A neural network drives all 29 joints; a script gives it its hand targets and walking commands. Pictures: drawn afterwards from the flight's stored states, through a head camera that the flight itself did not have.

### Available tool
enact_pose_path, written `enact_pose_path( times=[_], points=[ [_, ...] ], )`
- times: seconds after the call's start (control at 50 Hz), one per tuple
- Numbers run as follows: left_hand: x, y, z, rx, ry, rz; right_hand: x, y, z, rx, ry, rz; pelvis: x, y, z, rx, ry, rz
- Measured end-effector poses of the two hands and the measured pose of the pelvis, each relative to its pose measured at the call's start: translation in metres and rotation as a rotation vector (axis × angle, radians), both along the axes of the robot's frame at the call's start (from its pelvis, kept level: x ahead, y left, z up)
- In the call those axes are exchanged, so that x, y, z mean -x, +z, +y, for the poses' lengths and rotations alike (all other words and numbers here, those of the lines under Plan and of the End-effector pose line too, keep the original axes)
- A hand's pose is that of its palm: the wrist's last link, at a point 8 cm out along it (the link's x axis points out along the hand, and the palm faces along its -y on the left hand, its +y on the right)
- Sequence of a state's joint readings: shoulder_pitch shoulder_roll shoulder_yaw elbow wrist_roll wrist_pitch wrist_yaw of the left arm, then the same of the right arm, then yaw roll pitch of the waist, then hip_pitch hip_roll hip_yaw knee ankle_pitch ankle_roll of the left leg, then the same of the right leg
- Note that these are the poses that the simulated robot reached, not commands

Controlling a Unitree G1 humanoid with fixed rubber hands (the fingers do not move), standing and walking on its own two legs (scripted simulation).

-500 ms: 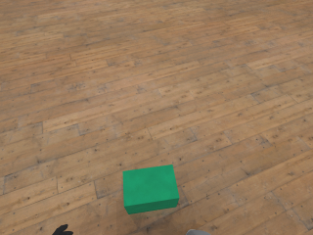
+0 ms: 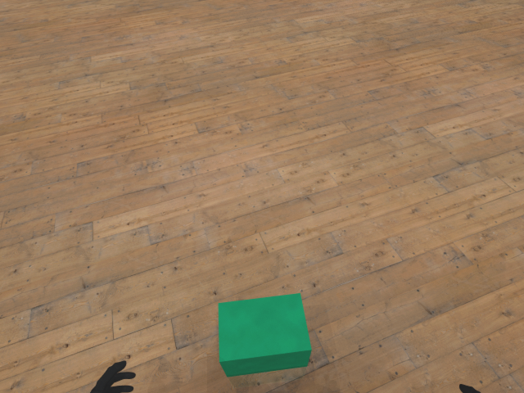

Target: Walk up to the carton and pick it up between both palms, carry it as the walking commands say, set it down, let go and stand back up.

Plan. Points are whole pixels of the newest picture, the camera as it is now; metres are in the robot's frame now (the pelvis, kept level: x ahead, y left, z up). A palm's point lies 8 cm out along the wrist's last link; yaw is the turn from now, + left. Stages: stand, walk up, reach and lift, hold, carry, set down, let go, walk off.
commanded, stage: walk up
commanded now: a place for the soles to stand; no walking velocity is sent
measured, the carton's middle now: (263, 335) +0.42 +0.06 -0.67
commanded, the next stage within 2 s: reach and lift in 0.02 s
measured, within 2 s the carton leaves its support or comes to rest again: neither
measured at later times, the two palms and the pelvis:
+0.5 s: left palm (130, 370) +0.19 +0.28 -0.15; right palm (439, 370) +0.19 -0.26 -0.14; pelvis -0.02 +0.02 -0.05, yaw +0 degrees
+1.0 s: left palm (147, 322) +0.29 +0.28 -0.19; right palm (390, 305) +0.32 -0.23 -0.18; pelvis -0.08 +0.02 -0.10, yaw +0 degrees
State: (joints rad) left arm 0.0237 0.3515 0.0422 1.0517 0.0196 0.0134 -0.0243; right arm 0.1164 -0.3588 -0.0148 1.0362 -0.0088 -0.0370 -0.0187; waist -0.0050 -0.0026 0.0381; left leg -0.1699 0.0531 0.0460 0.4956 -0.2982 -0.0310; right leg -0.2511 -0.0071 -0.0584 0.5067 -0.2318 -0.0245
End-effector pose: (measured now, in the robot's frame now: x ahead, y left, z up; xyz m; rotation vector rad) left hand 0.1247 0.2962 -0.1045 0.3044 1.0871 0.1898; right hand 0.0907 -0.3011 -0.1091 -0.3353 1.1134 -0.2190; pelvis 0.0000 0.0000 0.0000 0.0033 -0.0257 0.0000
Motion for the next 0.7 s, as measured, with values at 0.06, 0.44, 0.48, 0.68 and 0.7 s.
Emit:
enact_pose_path(
  times=[0.06, 0.44, 0.48, 0.68, 0.7],
  points=[
    [0.005, 0.000, 0.000, 0.007, 0.011, 0.008, 0.003, 0.001, 0.001, 0.000, 0.006, 0.015, 0.000, 0.002, 0.000, 0.000, 0.003, -0.001],
    [-0.051, -0.037, -0.020, 0.074, -0.007, -0.053, -0.083, -0.022, 0.035, -0.080, 0.012, -0.085, 0.021, -0.038, 0.014, 0.004, -0.004, 0.153],
    [-0.062, -0.043, -0.021, 0.080, -0.006, -0.064, -0.094, -0.028, 0.037, -0.087, 0.013, -0.107, 0.020, -0.045, 0.016, 0.005, -0.004, 0.193],
    [-0.115, -0.052, -0.014, 0.087, 0.020, -0.207, -0.137, -0.043, 0.048, -0.093, 0.050, -0.186, 0.025, -0.069, 0.017, 0.001, -0.002, 0.344],
    [-0.117, -0.054, -0.013, 0.088, 0.024, -0.208, -0.141, -0.045, 0.049, -0.097, 0.048, -0.191, 0.028, -0.071, 0.017, 0.001, -0.002, 0.355]
  ],
)
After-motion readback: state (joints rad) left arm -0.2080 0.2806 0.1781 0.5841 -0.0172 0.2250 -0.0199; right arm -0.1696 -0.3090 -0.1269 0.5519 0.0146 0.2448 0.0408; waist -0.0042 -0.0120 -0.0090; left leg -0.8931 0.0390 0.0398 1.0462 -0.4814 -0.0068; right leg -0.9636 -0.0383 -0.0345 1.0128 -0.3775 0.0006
